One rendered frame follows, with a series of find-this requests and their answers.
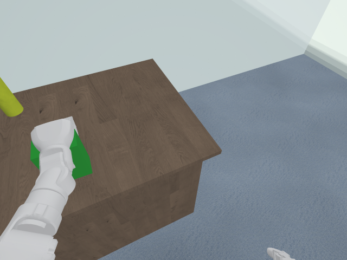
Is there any robot left hand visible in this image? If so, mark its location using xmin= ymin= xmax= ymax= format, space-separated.
xmin=31 ymin=116 xmax=79 ymax=169

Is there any sponge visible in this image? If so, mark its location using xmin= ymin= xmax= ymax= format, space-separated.
xmin=30 ymin=129 xmax=93 ymax=179

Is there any robot left forearm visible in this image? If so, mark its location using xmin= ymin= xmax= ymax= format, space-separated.
xmin=0 ymin=145 xmax=76 ymax=246

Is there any robot right hand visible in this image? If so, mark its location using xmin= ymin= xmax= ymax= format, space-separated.
xmin=267 ymin=248 xmax=295 ymax=260

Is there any table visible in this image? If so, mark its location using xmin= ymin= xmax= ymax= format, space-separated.
xmin=0 ymin=59 xmax=222 ymax=260

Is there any left robot upper arm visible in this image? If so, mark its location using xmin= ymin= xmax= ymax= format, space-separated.
xmin=0 ymin=229 xmax=58 ymax=260

